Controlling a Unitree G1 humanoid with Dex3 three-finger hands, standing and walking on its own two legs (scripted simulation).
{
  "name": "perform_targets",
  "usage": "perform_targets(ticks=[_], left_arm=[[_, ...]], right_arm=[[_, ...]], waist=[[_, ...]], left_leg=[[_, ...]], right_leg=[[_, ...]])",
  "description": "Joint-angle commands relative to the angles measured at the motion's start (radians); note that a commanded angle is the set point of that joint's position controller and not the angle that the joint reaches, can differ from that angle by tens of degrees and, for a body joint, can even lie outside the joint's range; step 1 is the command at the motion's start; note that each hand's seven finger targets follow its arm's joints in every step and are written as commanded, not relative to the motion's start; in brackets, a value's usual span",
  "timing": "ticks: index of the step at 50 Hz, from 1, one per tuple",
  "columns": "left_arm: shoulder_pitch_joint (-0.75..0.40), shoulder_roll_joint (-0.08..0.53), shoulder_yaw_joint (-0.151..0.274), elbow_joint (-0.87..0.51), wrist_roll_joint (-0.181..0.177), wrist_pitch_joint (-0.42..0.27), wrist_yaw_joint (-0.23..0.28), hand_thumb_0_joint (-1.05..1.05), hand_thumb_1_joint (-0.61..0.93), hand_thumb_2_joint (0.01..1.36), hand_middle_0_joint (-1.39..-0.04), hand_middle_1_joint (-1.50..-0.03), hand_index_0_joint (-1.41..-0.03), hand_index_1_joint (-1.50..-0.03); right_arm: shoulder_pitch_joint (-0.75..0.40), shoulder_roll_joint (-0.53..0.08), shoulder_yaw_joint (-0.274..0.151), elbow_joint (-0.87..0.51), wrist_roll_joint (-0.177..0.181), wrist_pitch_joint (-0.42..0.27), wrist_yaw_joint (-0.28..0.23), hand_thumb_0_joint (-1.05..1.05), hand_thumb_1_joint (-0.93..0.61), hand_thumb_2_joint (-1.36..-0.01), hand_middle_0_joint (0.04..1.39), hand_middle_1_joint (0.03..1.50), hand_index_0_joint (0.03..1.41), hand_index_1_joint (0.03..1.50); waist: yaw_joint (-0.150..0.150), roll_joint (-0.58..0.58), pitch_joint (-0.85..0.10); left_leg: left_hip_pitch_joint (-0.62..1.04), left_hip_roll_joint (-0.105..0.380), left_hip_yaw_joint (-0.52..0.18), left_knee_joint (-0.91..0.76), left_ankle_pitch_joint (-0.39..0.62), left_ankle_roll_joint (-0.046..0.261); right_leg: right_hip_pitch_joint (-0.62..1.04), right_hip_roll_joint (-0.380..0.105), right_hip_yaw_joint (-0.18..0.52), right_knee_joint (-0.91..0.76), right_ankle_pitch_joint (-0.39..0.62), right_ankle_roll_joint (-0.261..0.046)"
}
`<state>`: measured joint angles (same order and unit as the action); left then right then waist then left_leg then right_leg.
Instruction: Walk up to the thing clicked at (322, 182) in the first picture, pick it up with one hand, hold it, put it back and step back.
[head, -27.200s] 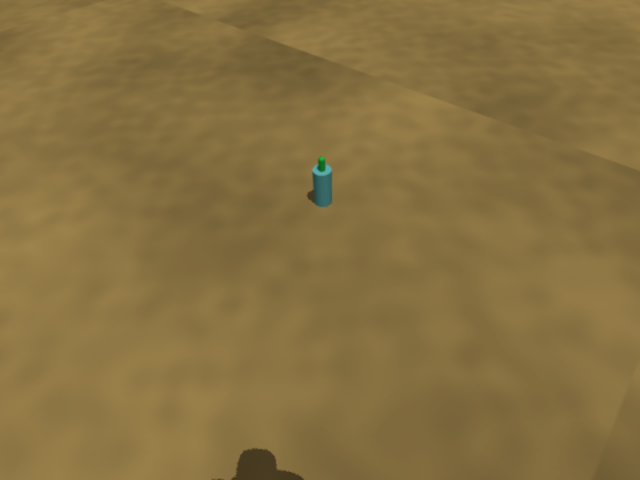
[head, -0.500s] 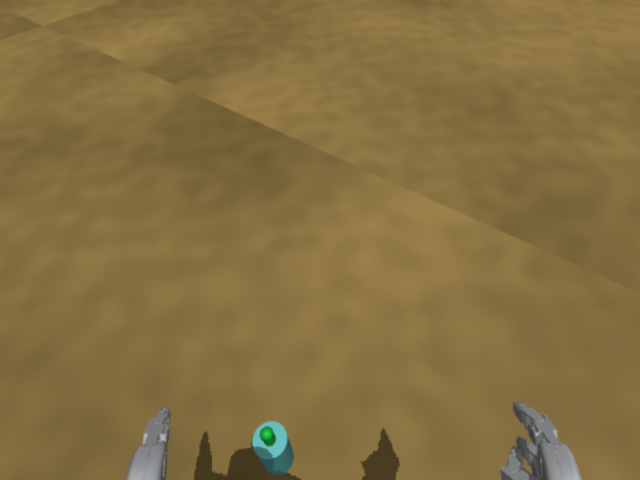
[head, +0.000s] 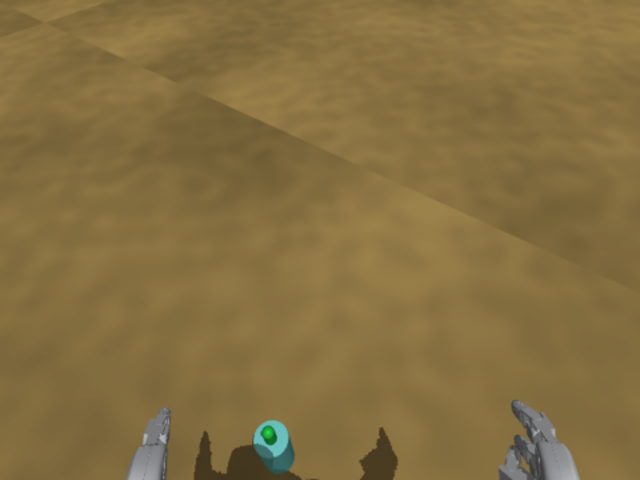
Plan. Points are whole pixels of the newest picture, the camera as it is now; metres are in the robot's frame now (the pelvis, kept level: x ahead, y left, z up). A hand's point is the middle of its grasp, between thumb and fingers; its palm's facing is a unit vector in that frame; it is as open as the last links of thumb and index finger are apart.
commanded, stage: home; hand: left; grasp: from the side
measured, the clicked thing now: (273, 445) +0.33 +0.17 -0.60
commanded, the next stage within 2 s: stand in 0.46 s
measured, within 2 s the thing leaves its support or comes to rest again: neither
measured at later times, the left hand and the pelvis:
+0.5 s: hand (199, 477) +0.17 +0.18 -0.06, palm faces +0.10 -0.95 -0.28, open 17.5 cm; pelvis +0.00 +0.00 +0.00, yaw +0 degrees
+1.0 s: hand out of the picture +0.13 +0.22 -0.11, palm faces -0.02 -0.94 -0.33, open 9.6 cm; pelvis +0.00 +0.00 +0.02, yaw +0 degrees
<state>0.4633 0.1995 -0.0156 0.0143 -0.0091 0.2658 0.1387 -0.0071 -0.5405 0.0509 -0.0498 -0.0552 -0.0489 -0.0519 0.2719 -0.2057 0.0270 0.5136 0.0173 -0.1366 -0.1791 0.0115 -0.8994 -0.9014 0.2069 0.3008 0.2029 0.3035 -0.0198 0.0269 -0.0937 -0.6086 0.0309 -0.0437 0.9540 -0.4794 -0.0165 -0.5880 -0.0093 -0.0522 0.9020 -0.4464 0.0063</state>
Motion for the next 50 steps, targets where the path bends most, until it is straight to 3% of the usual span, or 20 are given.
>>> perform_targets(ticks=[1, 6, 8, 14, 15, 23, 28, 30, 31, 36, 37, 39, 40, 41, 43, 47, 50], left_arm=[[-0.03, 0.108, 0.064, -0.192, 0.008, -0.055, 0.008, 0.0, -0.562, 0.049, -0.048, -0.054, -0.048, -0.054], [-0.007, 0.091, 0.05, -0.181, 0.007, -0.055, 0.007, 0.0, -0.573, 0.043, -0.047, -0.053, -0.047, -0.052], [-0.023, 0.098, 0.055, -0.202, 0.009, -0.051, 0.009, 0.0, -0.575, 0.042, -0.047, -0.052, -0.046, -0.052], [-0.024, 0.096, 0.057, -0.183, 0.007, -0.053, 0.008, 0.0, -0.58, 0.039, -0.046, -0.052, -0.046, -0.051], [-0.015, 0.091, 0.053, -0.192, 0.01, -0.052, 0.008, 0.0, -0.567, 0.046, -0.047, -0.053, -0.047, -0.053], [-0.03, 0.093, 0.056, -0.184, 0.008, -0.051, 0.01, 0.0, -0.572, 0.044, -0.047, -0.053, -0.047, -0.053], [-0.021, 0.097, 0.055, -0.2, 0.009, -0.051, 0.009, 0.0, -0.584, 0.036, -0.045, -0.051, -0.045, -0.05], [-0.029, 0.097, 0.061, -0.178, 0.009, -0.048, 0.009, 0.0, -0.424, 0.196, -0.2, -0.211, -0.2, -0.21], [-0.034, 0.099, 0.061, -0.176, 0.008, -0.047, 0.009, 0.0, -0.344, 0.276, -0.2, -0.291, -0.2, -0.29], [-0.017, 0.109, 0.07, -0.184, 0.009, -0.047, 0.008, 0.0, 0.056, 0.676, -0.2, -0.3, -0.2, -0.301], [-0.019, 0.093, 0.052, -0.169, 0.008, -0.043, 0.006, 0.0, 0.136, 0.756, -0.2, -0.3, -0.2, -0.301], [-0.056, 0.102, 0.06, -0.202, 0.007, -0.049, 0.008, 0.0, 0.296, 0.9, -0.2, -0.3, -0.2, -0.301], [-0.205, 0.233, 0.102, 0.149, 0.102, -0.165, -0.039, 0.0, 0.376, 0.9, -0.2, -0.3, -0.2, -0.301], [-0.178, 0.25, 0.108, 0.251, 0.114, -0.211, -0.065, 0.0, 0.456, 0.9, -0.2, -0.3, -0.2, -0.301], [-0.167, 0.268, 0.096, 0.333, 0.089, -0.26, -0.09, 0.0, 0.616, 0.9, -0.2, -0.3, -0.2, -0.301], [-0.242, 0.267, 0.086, 0.491, 0.059, -0.287, -0.106, 0.0, 0.9, 0.9, -0.2, -0.3, -0.2, -0.301], [-0.295, 0.281, 0.087, 0.595, 0.056, -0.3, -0.106, 0.0, 0.9, 0.9, -0.2, -0.3, -0.2, -0.301]], right_arm=[[-0.059, -0.118, -0.05, -0.153, -0.007, -0.052, -0.012, 0.0, -0.899, -0.901, 0.2, 0.3, 0.2, 0.3], [-0.059, -0.117, -0.05, -0.152, -0.007, -0.051, -0.009, 0.0, -0.899, -0.901, 0.2, 0.3, 0.2, 0.3], [-0.052, -0.118, -0.052, -0.146, -0.009, -0.053, -0.009, 0.0, -0.899, -0.901, 0.2, 0.3, 0.2, 0.3], [-0.055, -0.115, -0.049, -0.148, -0.008, -0.049, -0.007, 0.0, -0.899, -0.901, 0.2, 0.3, 0.2, 0.3], [-0.046, -0.117, -0.053, -0.148, -0.009, -0.05, -0.008, 0.0, -0.899, -0.901, 0.2, 0.3, 0.2, 0.3], [-0.055, -0.119, -0.053, -0.148, -0.008, -0.05, -0.007, 0.0, -0.899, -0.901, 0.2, 0.3, 0.2, 0.3], [-0.052, -0.116, -0.052, -0.149, -0.01, -0.05, -0.01, 0.0, -0.899, -0.901, 0.2, 0.3, 0.2, 0.3], [-0.051, -0.118, -0.054, -0.145, -0.009, -0.05, -0.011, 0.0, -0.9, -0.9, 0.2, 0.3, 0.2, 0.3], [-0.056, -0.117, -0.051, -0.144, -0.009, -0.05, -0.011, 0.0, -0.9, -0.9, 0.2, 0.3, 0.2, 0.3], [-0.051, -0.117, -0.053, -0.151, -0.009, -0.048, -0.014, 0.0, -0.9, -0.9, 0.2, 0.3, 0.2, 0.3], [-0.053, -0.119, -0.051, -0.148, -0.009, -0.05, -0.014, 0.0, -0.9, -0.9, 0.2, 0.3, 0.2, 0.3], [-0.061, -0.117, -0.051, -0.148, -0.009, -0.051, -0.013, 0.0, -0.9, -0.9, 0.2, 0.3, 0.2, 0.3], [-0.112, -0.257, -0.091, 0.061, -0.127, 0.021, 0.046, 0.0, -0.9, -0.9, 0.2, 0.3, 0.2, 0.3], [-0.08, -0.247, -0.097, 0.101, -0.132, 0.05, 0.077, 0.0, -0.9, -0.9, 0.2, 0.3, 0.2, 0.3], [-0.082, -0.243, -0.104, 0.116, -0.103, 0.07, 0.106, 0.0, -0.9, -0.9, 0.2, 0.3, 0.2, 0.3], [-0.108, -0.228, -0.107, 0.18, -0.068, 0.077, 0.149, 0.0, -0.9, -0.9, 0.2, 0.3, 0.2, 0.3], [-0.096, -0.234, -0.109, 0.241, -0.073, 0.087, 0.157, 0.0, -0.9, -0.9, 0.2, 0.3, 0.2, 0.3]], waist=[[-0.005, -0.015, -0.11], [0.003, 0.01, -0.088], [0.002, 0.019, -0.132], [0.0, 0.004, -0.094], [0.003, 0.013, -0.137], [-0.002, 0.007, -0.101], [0.0, 0.014, -0.133], [-0.006, -0.009, -0.117], [0.0, 0.0, -0.087], [0.0, -0.013, -0.131], [-0.008, -0.021, -0.097], [-0.004, 0.003, -0.098], [0.037, -0.078, 0.026], [0.027, -0.116, -0.05], [0.023, -0.066, -0.063], [0.034, -0.066, -0.01], [0.021, -0.04, 0.034]], left_leg=[[0.068, -0.026, 0.041, -0.139, 0.231, 0.024], [0.065, -0.022, 0.032, -0.159, 0.228, 0.017], [0.082, -0.019, 0.024, -0.159, 0.269, 0.014], [0.068, -0.022, 0.033, -0.152, 0.249, 0.017], [0.089, -0.018, 0.03, -0.149, 0.29, 0.014], [0.073, -0.02, 0.028, -0.161, 0.232, 0.016], [0.089, -0.024, 0.038, -0.136, 0.294, 0.017], [0.081, -0.022, 0.039, -0.139, 0.264, 0.02], [0.062, -0.024, 0.04, -0.148, 0.227, 0.02], [0.077, -0.028, 0.046, -0.127, 0.274, 0.023], [0.073, -0.025, 0.045, -0.135, 0.253, 0.023], [0.065, -0.025, 0.041, -0.15, 0.205, 0.022], [0.104, 0.007, -0.009, -0.173, 0.339, 0.051], [0.14, 0.014, 0.011, -0.162, 0.357, 0.068], [0.186, 0.003, -0.015, -0.191, 0.337, 0.08], [0.244, -0.007, -0.019, -0.267, 0.255, 0.073], [0.266, -0.002, -0.028, -0.336, 0.226, 0.072]], right_leg=[[0.08, 0.019, -0.003, -0.151, 0.217, -0.006], [0.069, 0.025, -0.017, -0.141, 0.198, -0.014], [0.09, 0.028, -0.02, -0.121, 0.229, -0.018], [0.079, 0.023, -0.014, -0.136, 0.22, -0.013], [0.094, 0.026, -0.015, -0.122, 0.252, -0.016], [0.068, 0.027, -0.018, -0.132, 0.201, -0.014], [0.092, 0.021, -0.009, -0.132, 0.268, -0.011], [0.076, 0.021, -0.008, -0.137, 0.244, -0.008], [0.066, 0.019, -0.008, -0.143, 0.206, -0.009], [0.091, 0.015, -0.002, -0.147, 0.264, -0.005], [0.075, 0.017, -0.004, -0.148, 0.243, -0.004], [0.065, 0.017, -0.004, -0.15, 0.186, -0.009], [0.184, -0.066, 0.099, -0.19, 0.268, -0.081], [0.233, -0.087, 0.124, -0.187, 0.333, -0.105], [0.25, -0.099, 0.162, -0.208, 0.331, -0.114], [0.221, -0.107, 0.157, -0.291, 0.227, -0.083], [0.238, -0.112, 0.157, -0.341, 0.191, -0.068]])
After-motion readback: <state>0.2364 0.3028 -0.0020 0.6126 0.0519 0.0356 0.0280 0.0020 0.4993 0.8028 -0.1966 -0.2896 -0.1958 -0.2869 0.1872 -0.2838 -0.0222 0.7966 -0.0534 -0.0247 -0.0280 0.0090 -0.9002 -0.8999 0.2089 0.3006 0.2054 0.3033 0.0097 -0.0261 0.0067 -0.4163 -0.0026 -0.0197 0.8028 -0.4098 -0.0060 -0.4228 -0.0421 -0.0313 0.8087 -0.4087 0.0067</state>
